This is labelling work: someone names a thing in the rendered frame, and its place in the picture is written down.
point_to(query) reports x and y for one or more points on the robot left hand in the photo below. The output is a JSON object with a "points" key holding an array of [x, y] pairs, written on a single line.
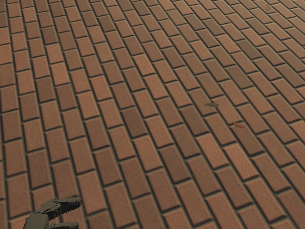
{"points": [[50, 210]]}

